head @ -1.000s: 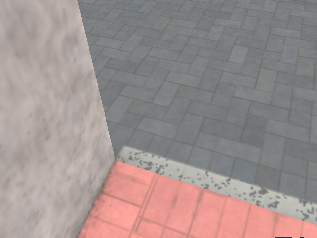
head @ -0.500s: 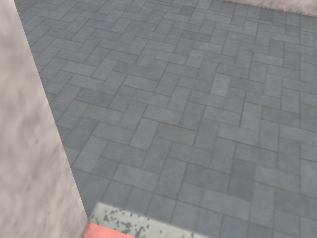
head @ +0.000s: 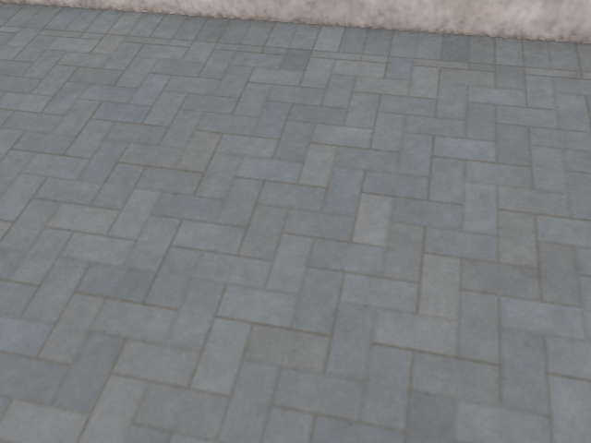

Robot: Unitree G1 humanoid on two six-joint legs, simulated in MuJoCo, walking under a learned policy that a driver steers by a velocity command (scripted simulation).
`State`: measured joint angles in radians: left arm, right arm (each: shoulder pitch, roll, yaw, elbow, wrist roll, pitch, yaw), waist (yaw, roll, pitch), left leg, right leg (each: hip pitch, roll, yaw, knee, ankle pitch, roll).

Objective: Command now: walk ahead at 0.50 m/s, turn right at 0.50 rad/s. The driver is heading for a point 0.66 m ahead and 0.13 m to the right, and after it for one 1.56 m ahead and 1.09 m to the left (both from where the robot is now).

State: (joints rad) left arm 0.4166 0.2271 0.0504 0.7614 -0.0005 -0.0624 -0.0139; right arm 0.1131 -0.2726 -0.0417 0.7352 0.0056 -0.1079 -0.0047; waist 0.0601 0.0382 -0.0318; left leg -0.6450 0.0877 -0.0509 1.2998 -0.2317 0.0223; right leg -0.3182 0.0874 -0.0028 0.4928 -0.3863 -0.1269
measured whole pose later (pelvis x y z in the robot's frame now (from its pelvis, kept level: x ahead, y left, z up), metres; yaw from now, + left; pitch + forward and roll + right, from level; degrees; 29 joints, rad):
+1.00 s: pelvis +0.52 -0.15 +0.02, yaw -28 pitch +1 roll +1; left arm 0.13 0.22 0.04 0.67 0.02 -0.06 -0.03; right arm 0.23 -0.28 -0.06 0.85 0.03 -0.05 -0.02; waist -0.02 0.02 0.08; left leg -0.47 0.06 -0.05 1.18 -0.46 -0.05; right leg -0.35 0.02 -0.07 0.48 -0.15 -0.07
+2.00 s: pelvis +0.65 -0.19 +0.02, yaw +6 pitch +2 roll +0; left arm 0.15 0.26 0.08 0.76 0.02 -0.01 0.03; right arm 0.15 -0.34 -0.10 0.64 0.02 0.05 -0.03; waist 0.00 0.05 0.03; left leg -0.53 -0.10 -0.13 1.10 -0.47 -0.05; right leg -0.27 0.00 0.01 0.47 -0.24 -0.01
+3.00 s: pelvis +0.64 -0.17 +0.02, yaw +42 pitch +1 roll +0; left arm 0.14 0.25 0.06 0.69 0.01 0.01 0.04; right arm 0.21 -0.36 -0.11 0.62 0.03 0.07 -0.02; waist 0.00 0.05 0.06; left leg -0.53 -0.04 -0.09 1.13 -0.42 -0.10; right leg -0.23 -0.02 -0.03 0.44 -0.24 -0.01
